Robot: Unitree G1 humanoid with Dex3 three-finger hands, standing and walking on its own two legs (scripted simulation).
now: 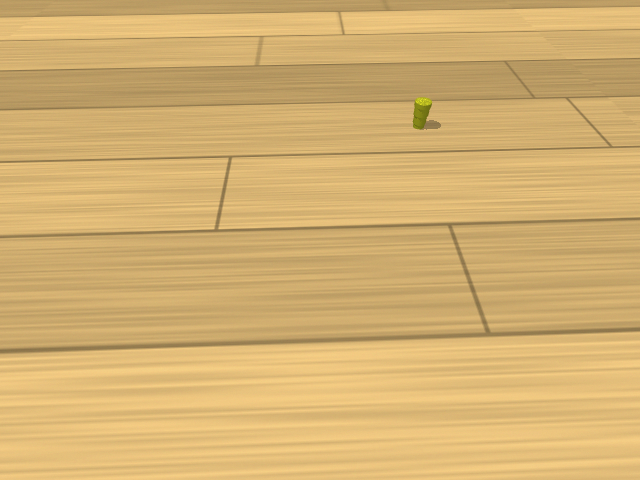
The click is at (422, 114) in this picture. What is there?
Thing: tapered cup
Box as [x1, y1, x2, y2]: [413, 97, 431, 128]
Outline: 428,98 419,97 415,99 413,126 415,128 422,128 425,123 425,119 431,104 431,100
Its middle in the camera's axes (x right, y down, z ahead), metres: +0.58 -0.72 +2.22
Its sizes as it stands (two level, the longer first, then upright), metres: 0.094 0.094 0.159
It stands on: the floor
